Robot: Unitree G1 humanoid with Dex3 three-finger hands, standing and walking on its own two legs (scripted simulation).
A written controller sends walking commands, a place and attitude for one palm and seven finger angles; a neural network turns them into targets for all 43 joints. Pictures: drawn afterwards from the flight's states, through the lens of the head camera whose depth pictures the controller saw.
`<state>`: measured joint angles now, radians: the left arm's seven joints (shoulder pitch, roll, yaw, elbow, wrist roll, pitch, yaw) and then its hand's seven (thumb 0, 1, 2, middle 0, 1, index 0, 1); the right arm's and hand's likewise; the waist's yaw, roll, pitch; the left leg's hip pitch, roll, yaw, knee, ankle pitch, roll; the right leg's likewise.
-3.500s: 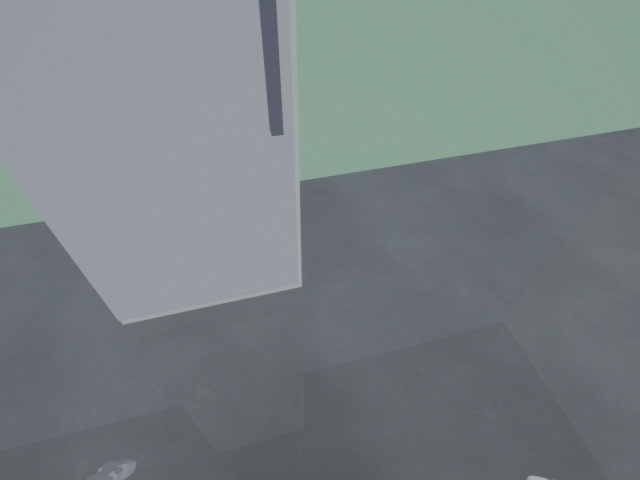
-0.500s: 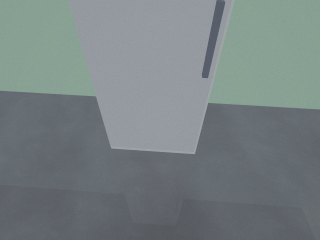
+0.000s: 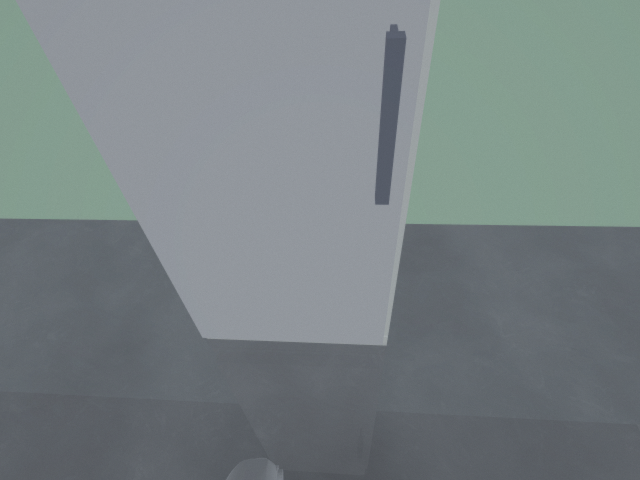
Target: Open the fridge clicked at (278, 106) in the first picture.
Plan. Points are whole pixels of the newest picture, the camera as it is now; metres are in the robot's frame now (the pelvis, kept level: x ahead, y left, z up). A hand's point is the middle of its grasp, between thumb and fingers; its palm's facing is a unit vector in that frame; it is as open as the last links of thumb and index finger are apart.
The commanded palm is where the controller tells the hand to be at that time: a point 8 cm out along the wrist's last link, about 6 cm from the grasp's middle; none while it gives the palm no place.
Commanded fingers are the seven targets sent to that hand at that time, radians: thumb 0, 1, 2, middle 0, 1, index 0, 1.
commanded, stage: take the last steps up to it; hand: right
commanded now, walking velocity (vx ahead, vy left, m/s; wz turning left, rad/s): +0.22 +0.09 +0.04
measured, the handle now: (387, 125) +0.63 -0.08 +0.13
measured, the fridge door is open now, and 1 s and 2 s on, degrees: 0 0 0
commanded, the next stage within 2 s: come to a stop and stand still in 0.18 s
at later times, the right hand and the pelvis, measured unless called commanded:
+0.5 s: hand (402, 423) +0.25 -0.10 -0.18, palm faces +0.03 +0.98 -0.20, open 7.2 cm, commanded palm none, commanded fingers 0.00 -0.90 -0.90 0.20 0.30 0.20 0.30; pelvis +0.15 +0.07 -0.01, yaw -1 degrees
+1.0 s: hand out of the picture +0.11 -0.21 -0.19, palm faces +0.09 +0.98 -0.16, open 7.4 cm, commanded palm none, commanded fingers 0.00 -0.90 -0.90 0.20 0.30 0.20 0.30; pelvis +0.12 -0.01 +0.00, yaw -1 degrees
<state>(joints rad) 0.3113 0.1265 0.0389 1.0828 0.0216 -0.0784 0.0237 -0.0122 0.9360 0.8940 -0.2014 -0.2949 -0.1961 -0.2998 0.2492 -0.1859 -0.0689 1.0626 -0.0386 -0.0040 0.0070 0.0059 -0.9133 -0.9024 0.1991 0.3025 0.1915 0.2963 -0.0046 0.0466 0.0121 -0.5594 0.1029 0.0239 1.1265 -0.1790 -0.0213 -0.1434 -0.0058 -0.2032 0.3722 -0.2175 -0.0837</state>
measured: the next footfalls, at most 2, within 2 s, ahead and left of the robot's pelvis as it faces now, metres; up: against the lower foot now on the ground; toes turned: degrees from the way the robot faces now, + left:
left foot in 0.34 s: +0.24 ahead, +0.17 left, +0.00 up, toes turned +9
right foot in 0.80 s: +0.16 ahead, -0.09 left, +0.00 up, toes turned -4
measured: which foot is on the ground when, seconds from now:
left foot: up 0.00-0.32, down 0.34-0.80, up 0.82-1.00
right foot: down 0.00-0.34, up 0.36-0.78, down 0.80-1.00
